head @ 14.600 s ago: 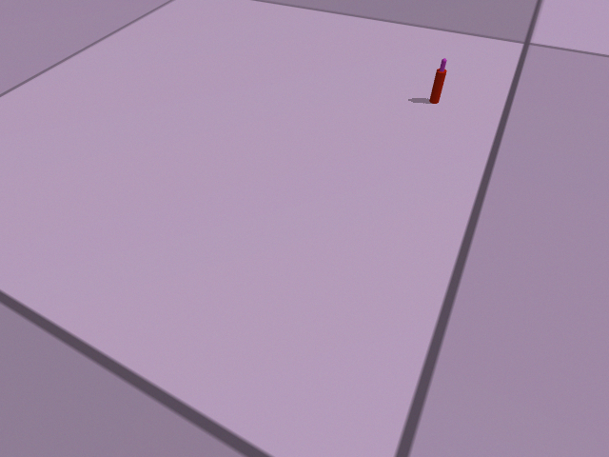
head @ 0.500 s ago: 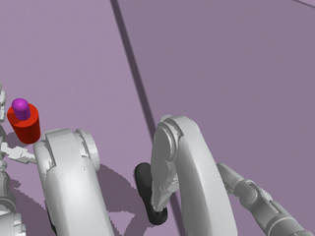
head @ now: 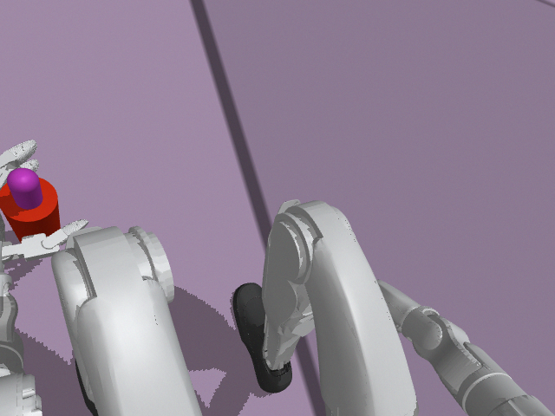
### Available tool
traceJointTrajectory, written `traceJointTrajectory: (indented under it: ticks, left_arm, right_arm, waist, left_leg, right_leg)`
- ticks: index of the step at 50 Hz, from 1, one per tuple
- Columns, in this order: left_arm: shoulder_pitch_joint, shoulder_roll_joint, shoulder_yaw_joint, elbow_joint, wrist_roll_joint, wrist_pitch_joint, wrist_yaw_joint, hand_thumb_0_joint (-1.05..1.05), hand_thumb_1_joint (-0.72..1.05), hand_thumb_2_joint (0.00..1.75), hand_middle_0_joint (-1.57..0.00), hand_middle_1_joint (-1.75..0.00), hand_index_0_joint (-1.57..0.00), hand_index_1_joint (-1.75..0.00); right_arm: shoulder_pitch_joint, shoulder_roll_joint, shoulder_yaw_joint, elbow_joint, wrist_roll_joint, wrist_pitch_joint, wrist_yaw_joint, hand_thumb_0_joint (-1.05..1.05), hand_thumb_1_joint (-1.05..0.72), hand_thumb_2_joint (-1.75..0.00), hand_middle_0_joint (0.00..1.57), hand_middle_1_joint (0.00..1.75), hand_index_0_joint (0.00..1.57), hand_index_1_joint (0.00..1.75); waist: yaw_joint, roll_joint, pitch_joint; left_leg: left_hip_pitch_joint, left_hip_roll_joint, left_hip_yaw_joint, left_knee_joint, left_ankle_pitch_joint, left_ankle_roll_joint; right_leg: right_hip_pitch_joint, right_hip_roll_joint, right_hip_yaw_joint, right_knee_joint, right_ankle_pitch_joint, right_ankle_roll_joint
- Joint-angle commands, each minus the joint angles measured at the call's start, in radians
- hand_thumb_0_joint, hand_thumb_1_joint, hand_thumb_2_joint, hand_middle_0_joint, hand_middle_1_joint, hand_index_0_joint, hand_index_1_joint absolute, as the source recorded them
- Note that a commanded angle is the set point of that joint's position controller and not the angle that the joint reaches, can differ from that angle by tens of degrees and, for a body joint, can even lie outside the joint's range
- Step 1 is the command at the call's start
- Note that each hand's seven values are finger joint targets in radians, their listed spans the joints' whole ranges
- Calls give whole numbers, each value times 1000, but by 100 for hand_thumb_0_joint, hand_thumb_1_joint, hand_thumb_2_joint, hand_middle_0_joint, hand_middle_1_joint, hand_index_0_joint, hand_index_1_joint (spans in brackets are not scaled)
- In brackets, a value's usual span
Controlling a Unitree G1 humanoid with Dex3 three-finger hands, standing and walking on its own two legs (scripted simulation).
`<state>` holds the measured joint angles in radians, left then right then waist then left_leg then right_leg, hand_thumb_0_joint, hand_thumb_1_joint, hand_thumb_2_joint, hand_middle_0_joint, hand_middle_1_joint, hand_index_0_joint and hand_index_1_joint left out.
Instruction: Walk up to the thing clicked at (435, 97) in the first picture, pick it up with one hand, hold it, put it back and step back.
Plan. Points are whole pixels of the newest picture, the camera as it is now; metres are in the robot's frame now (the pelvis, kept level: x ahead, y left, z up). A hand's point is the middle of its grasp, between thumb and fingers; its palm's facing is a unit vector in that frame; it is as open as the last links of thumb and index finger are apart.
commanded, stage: close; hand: left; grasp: from the side
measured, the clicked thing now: (33, 213) +0.37 +0.25 -0.15
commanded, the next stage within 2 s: settle in 0.32 s
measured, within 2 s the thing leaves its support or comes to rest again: leaves its support in 0.70 s
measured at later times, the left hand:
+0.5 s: hand (43, 217) +0.37 +0.24 -0.16, palm faces +0.13 -0.99 -0.05, open 7.4 cm
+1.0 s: hand (6, 209) +0.36 +0.26 -0.08, palm faces +0.17 -0.99 -0.04, open 7.3 cm
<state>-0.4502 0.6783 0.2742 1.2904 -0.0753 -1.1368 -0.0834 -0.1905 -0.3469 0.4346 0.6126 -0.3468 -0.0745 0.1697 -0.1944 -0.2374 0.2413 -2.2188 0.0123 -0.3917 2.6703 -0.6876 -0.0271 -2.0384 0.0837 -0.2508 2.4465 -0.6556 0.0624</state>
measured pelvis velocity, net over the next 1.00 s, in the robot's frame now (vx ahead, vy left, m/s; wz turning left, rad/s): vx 0.00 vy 0.00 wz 0.03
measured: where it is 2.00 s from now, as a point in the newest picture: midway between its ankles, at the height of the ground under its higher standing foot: (202, 384)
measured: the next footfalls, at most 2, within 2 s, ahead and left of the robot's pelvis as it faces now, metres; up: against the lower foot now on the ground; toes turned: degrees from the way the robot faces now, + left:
none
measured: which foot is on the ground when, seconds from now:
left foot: down 0.00-1.00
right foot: down 0.00-1.00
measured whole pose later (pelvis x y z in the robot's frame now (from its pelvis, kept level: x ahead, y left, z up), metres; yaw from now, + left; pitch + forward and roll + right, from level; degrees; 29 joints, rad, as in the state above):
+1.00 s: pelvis +0.00 +0.00 +0.02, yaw +2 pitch +18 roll -15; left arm -0.36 0.56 0.25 0.87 -0.13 -0.87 -0.09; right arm -0.10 -0.33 0.28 0.60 -0.24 -0.03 0.16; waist -0.13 -0.14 0.12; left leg -2.24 0.03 -0.32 2.58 -0.68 -0.02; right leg -2.08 0.06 -0.21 2.40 -0.66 0.05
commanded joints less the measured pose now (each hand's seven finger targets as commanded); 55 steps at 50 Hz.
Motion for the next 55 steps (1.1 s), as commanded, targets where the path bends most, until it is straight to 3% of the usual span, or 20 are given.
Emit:
traceJointTrajectory:
  ticks: [1,3,4,7,9,18,21,23,27,31,33,36,40,41,44,45,51,54,55]
  left_arm:
    - [-138,125,24,-99,21,-53,43,0,46,68,-59,-61,-57,-61]
    - [-152,125,31,-116,22,-51,52,0,50,72,-62,-66,-61,-66]
    - [-131,132,35,-126,26,-49,57,0,53,74,-64,-67,-63,-67]
    - [-161,137,33,-154,32,-49,70,0,58,79,-72,-74,-71,-74]
    - [-165,131,30,-142,41,-45,78,0,52,83,-76,-80,-75,-80]
    - [-200,161,53,-129,30,-50,96,0,60,100,-97,-100,-96,-100]
    - [-186,177,75,-131,20,-52,93,0,60,104,-102,-104,-100,-105]
    - [-197,172,75,-139,11,-57,85,0,66,115,-109,-115,-107,-117]
    - [-185,174,88,-191,5,-52,73,0,69,125,-119,-126,-117,-128]
    - [-197,172,99,-321,-15,-47,65,0,70,130,-125,-132,-123,-134]
    - [-190,173,104,-411,-31,-34,58,0,65,131,-129,-136,-126,-138]
    - [-182,117,58,-521,-58,0,32,0,60,130,-132,-138,-130,-140]
    - [-161,75,26,-563,-56,72,17,0,57,127,-133,-137,-131,-139]
    - [-154,49,0,-568,-52,89,12,0,54,128,-133,-137,-131,-140]
    - [-141,20,-9,-602,-62,133,7,0,53,127,-133,-138,-131,-140]
    - [-155,27,6,-624,-66,148,7,0,54,127,-133,-138,-132,-140]
    - [-143,-23,-18,-779,-75,225,-20,0,48,128,-134,-141,-134,-143]
    - [-173,-48,-43,-830,-77,273,-31,0,48,127,-132,-139,-131,-141]
    - [-162,-57,-39,-830,-78,288,-29,0,47,127,-132,-139,-131,-141]
  right_arm:
    - [4,-352,-119,-38,9,17,-12,0,-86,-89,20,30,20,30]
    - [4,-355,-123,-42,9,23,-11,0,-86,-89,20,30,20,30]
    - [8,-351,-123,-41,8,22,-9,0,-86,-89,20,30,20,30]
    - [7,-346,-123,-38,10,22,-9,0,-86,-89,20,30,20,30]
    - [12,-348,-127,-37,10,27,-8,0,-86,-89,20,30,20,30]
    - [21,-347,-112,-37,9,32,-11,0,-87,-89,20,30,20,30]
    - [8,-344,-112,-45,14,31,-12,0,-87,-89,20,30,20,30]
    - [14,-348,-111,-40,12,31,-13,0,-89,-90,20,30,20,30]
    - [24,-352,-125,-39,15,32,-16,0,-89,-90,20,30,20,30]
    - [34,-359,-146,-44,24,32,-14,0,-90,-90,20,30,20,30]
    - [52,-353,-158,-45,27,32,-15,0,-90,-90,20,30,20,30]
    - [68,-345,-181,-47,41,29,-19,0,-90,-90,20,30,20,30]
    - [83,-329,-213,-53,68,34,-23,0,-90,-90,20,30,20,30]
    - [87,-322,-221,-49,74,36,-25,0,-90,-90,20,30,20,30]
    - [108,-311,-247,-49,97,41,-24,0,-89,-90,20,30,20,30]
    - [115,-302,-254,-50,103,43,-27,0,-89,-90,20,30,20,30]
    - [142,-277,-319,-58,150,52,-36,0,-89,-89,20,30,20,30]
    - [153,-264,-346,-62,176,57,-45,0,-88,-89,20,30,20,30]
    - [157,-255,-353,-55,183,60,-47,0,-88,-89,20,30,20,30]
  waist:
    - [-65,470,-482]
    - [-73,476,-482]
    - [-58,490,-508]
    - [-70,502,-519]
    - [-86,492,-508]
    - [-94,461,-509]
    - [-75,429,-496]
    - [-86,454,-509]
    - [-69,502,-534]
    - [-56,572,-570]
    - [-44,604,-637]
    - [-47,635,-685]
    - [-29,606,-687]
    - [-27,601,-681]
    - [-10,564,-685]
    - [5,556,-704]
    - [48,556,-772]
    - [42,561,-785]
    - [55,554,-784]
  left_leg:
    - [358,41,133,-356,18,-7]
    - [359,42,130,-362,2,-7]
    - [375,43,140,-356,21,-7]
    - [379,44,137,-354,30,-7]
    - [383,49,128,-357,23,-7]
    - [347,47,137,-337,8,5]
    - [320,49,145,-334,-22,13]
    - [335,49,143,-331,-8,9]
    - [383,56,136,-357,14,-2]
    - [437,60,127,-388,19,-13]
    - [468,56,143,-384,59,-14]
    - [491,50,158,-387,104,-14]
    - [462,48,165,-405,106,-9]
    - [457,47,168,-406,102,-6]
    - [412,40,176,-418,58,5]
    - [408,38,185,-420,56,9]
    - [430,32,201,-482,10,14]
    - [435,32,207,-514,-25,18]
    - [432,32,211,-524,-30,18]
  right_leg:
    - [176,35,-108,-191,136,-82]
    - [174,36,-112,-193,126,-80]
    - [193,38,-103,-193,141,-82]
    - [186,37,-102,-188,151,-82]
    - [178,38,-105,-188,146,-80]
    - [203,44,-103,-211,141,-77]
    - [201,46,-98,-221,114,-77]
    - [209,46,-99,-214,131,-76]
    - [196,42,-100,-200,145,-81]
    - [179,33,-97,-183,157,-84]
    - [211,33,-83,-191,189,-88]
    - [225,33,-66,-202,233,-91]
    - [201,26,-51,-209,231,-92]
    - [193,25,-48,-214,229,-92]
    - [180,20,-40,-228,191,-91]
    - [187,20,-33,-235,187,-91]
    - [143,10,-8,-253,134,-99]
    - [111,6,7,-271,105,-103]
    - [110,4,14,-275,100,-104]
